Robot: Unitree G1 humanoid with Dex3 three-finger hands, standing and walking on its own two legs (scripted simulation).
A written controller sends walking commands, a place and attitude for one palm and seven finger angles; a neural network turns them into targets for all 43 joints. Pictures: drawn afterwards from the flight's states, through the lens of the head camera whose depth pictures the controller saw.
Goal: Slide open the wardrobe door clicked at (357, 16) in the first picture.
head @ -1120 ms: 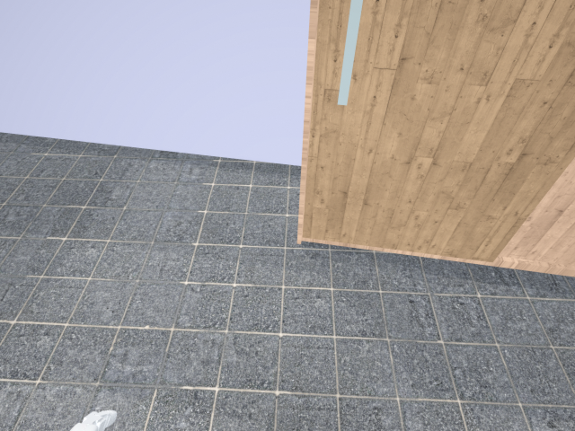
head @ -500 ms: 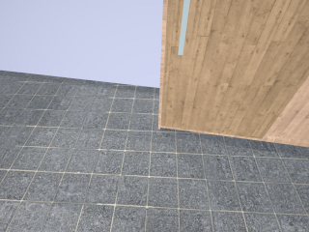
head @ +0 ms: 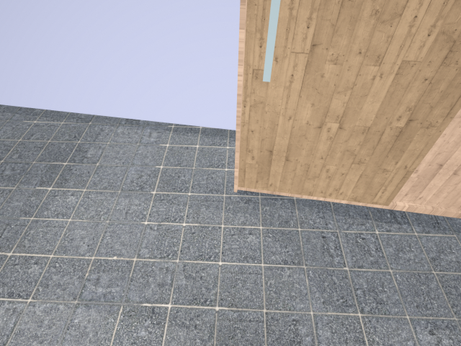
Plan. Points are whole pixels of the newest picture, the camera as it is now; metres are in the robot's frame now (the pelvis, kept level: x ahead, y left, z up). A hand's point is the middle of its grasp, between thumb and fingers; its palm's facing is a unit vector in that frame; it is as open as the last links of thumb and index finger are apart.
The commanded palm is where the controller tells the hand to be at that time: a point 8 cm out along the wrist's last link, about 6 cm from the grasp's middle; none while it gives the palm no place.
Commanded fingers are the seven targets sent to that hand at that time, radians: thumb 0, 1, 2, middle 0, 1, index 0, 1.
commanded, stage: look at it before walking up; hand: left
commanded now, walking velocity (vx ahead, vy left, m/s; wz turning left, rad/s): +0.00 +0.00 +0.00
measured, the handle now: (271, 35) +0.99 -0.08 +0.11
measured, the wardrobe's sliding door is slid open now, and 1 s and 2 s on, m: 0.00 0.00 0.00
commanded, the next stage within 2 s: walk to a spot facing it in 0.32 s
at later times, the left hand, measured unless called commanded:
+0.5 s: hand out of the picture +0.09 +0.25 -0.15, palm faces -0.02 -0.94 -0.35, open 7.4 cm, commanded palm none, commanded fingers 0.00 0.90 0.90 -0.20 -0.30 -0.20 -0.30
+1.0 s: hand out of the picture +0.04 +0.14 -0.16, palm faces -0.16 -0.96 -0.24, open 7.4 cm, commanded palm none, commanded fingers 0.00 0.90 0.90 -0.20 -0.30 -0.20 -0.30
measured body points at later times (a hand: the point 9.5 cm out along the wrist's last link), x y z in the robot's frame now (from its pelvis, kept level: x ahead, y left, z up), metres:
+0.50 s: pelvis +0.01 +0.00 +0.00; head +0.02 -0.01 +0.45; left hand +0.09 +0.30 -0.13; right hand +0.10 -0.30 -0.13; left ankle +0.00 +0.12 -0.74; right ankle +0.01 -0.12 -0.74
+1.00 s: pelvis +0.01 -0.05 +0.00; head +0.03 -0.07 +0.45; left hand +0.05 +0.19 -0.14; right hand +0.03 -0.31 -0.16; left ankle +0.05 +0.11 -0.66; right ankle -0.01 -0.11 -0.74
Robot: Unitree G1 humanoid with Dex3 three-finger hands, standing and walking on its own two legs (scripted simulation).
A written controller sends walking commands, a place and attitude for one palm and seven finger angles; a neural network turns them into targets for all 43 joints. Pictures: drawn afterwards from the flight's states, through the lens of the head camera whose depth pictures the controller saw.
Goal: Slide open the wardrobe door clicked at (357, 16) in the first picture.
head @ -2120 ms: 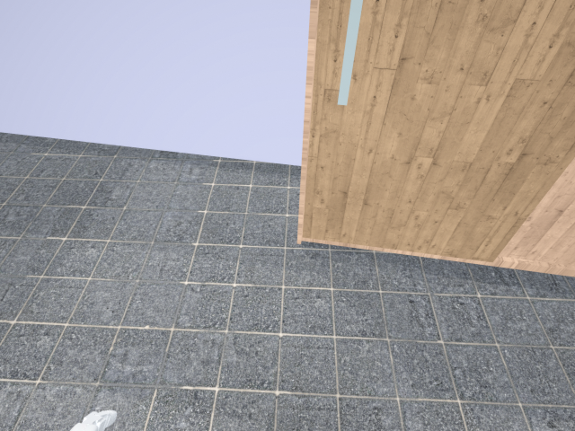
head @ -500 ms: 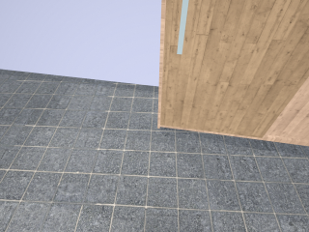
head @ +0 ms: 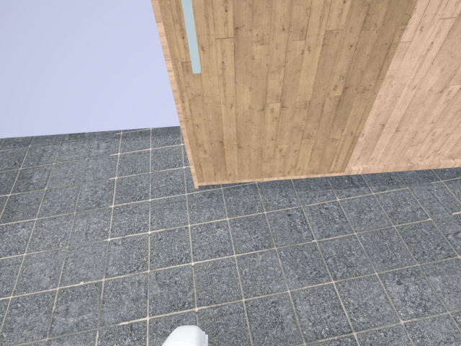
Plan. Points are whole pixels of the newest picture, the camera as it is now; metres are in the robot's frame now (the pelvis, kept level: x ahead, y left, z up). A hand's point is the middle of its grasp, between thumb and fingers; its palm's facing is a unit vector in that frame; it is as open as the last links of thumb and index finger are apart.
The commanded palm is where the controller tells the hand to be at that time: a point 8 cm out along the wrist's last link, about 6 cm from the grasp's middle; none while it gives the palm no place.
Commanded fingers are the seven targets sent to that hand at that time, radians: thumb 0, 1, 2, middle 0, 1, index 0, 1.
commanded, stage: walk to a spot facing it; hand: left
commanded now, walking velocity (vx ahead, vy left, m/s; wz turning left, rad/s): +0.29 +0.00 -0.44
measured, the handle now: (190, 25) +0.96 +0.22 +0.11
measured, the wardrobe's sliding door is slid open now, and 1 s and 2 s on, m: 0.00 0.00 0.00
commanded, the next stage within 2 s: none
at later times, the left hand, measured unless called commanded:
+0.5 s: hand (115, 324) +0.18 +0.28 -0.20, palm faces -0.15 -0.97 -0.19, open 7.4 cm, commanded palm none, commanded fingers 0.00 0.90 0.90 -0.20 -0.30 -0.20 -0.30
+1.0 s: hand (195, 222) +0.43 +0.15 -0.17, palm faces -0.59 -0.79 -0.18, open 7.4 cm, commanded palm none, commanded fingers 0.00 0.90 0.90 -0.20 -0.30 -0.20 -0.30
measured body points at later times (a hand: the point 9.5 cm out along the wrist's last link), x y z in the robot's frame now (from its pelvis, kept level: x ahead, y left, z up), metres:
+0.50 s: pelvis +0.16 +0.08 -0.01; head +0.18 +0.12 +0.43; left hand +0.19 +0.34 -0.18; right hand +0.23 -0.17 -0.13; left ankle +0.21 +0.16 -0.74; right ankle +0.03 -0.03 -0.67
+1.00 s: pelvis +0.22 +0.08 -0.02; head +0.26 +0.05 +0.43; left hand +0.46 +0.19 -0.16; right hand +0.05 -0.08 -0.17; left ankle +0.21 +0.16 -0.74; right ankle +0.18 -0.03 -0.73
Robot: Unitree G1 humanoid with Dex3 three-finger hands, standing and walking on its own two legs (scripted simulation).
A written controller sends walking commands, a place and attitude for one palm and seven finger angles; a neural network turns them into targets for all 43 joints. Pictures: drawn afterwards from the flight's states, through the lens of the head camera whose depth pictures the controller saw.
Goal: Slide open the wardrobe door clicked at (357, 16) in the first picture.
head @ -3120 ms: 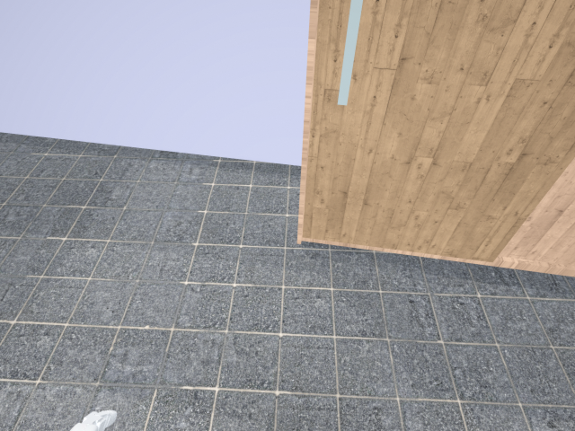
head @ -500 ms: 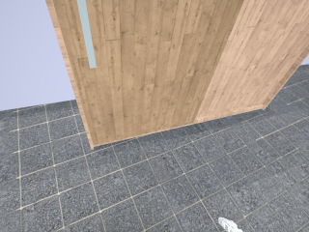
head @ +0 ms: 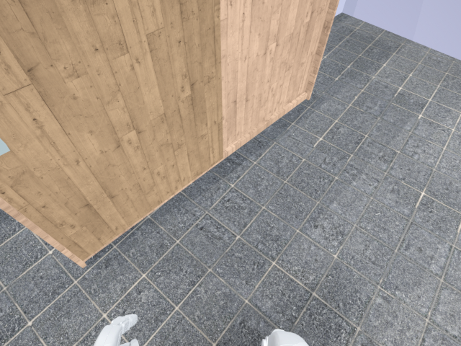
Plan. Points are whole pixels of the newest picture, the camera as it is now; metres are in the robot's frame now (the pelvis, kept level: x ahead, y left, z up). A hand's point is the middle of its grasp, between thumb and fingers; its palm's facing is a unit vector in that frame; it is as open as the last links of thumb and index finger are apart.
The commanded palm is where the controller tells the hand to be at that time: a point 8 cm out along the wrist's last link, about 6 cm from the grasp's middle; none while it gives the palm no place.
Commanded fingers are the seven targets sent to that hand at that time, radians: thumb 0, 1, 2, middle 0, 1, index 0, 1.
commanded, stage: walk to a spot facing it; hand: left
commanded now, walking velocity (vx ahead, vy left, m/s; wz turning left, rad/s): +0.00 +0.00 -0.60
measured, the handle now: out of the picture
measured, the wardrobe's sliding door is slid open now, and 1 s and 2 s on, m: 0.00 0.00 0.00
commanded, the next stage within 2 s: turn to face it in 1.98 s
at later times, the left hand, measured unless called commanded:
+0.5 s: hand out of the picture +0.13 +0.22 -0.17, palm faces -0.16 -0.96 -0.21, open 7.4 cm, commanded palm none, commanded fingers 0.00 0.90 0.90 -0.20 -0.30 -0.20 -0.30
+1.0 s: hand (168, 307) +0.21 +0.13 -0.15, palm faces -0.57 -0.78 -0.25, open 7.4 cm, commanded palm none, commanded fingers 0.00 0.90 0.90 -0.20 -0.30 -0.20 -0.30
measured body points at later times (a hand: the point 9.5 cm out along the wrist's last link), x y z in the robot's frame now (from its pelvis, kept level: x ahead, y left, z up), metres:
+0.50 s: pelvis +0.02 +0.03 +0.00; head +0.07 +0.05 +0.45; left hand +0.14 +0.27 -0.16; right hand +0.10 -0.25 -0.11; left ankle +0.06 +0.13 -0.73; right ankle +0.02 -0.11 -0.72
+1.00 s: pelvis +0.00 +0.03 +0.00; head +0.03 +0.00 +0.45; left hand +0.24 +0.17 -0.13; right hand -0.14 -0.18 -0.15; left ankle +0.06 +0.13 -0.73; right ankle -0.08 -0.06 -0.72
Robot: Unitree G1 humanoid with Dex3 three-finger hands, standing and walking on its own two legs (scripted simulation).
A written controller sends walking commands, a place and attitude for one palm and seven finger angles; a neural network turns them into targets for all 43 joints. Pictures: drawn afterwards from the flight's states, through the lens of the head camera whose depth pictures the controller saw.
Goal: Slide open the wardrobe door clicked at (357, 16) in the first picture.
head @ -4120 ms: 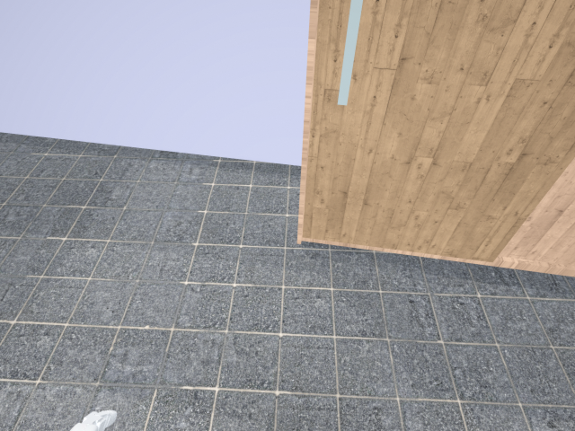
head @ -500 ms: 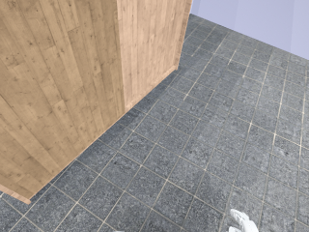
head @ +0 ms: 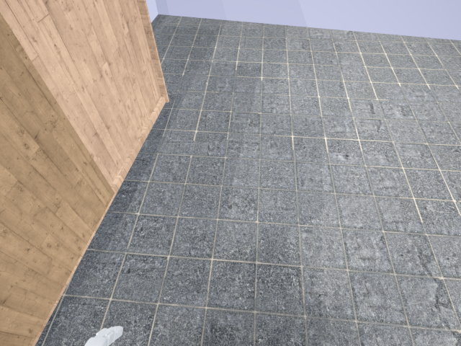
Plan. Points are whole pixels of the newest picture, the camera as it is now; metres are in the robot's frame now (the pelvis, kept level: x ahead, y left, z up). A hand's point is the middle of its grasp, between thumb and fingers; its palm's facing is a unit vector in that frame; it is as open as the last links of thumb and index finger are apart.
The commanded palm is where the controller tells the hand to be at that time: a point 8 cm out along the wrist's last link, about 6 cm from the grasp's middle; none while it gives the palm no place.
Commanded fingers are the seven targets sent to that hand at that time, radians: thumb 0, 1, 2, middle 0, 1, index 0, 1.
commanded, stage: walk to a spot facing it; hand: left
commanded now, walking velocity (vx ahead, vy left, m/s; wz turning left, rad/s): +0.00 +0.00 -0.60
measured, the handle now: out of the picture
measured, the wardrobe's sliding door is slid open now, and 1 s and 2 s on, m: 0.00 0.00 0.00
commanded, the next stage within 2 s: turn to face it in 0.98 s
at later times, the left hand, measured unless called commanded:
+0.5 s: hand out of the picture +0.09 +0.20 -0.17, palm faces -0.14 -0.97 -0.18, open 7.4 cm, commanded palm none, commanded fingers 0.00 0.90 0.90 -0.20 -0.30 -0.20 -0.30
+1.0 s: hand (196, 257) +0.32 +0.09 -0.16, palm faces -0.57 -0.80 -0.21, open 7.4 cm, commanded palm none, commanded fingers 0.00 0.90 0.90 -0.20 -0.30 -0.20 -0.30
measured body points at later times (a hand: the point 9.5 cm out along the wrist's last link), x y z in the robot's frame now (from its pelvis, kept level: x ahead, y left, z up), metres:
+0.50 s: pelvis +0.03 +0.01 +0.01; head +0.05 +0.03 +0.46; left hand +0.10 +0.25 -0.15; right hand +0.09 -0.27 -0.11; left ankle +0.07 +0.12 -0.72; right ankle -0.01 -0.11 -0.73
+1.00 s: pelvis +0.11 +0.00 +0.00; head +0.15 -0.02 +0.44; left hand +0.35 +0.13 -0.14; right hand -0.06 -0.17 -0.15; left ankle +0.08 +0.12 -0.73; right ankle +0.09 -0.12 -0.71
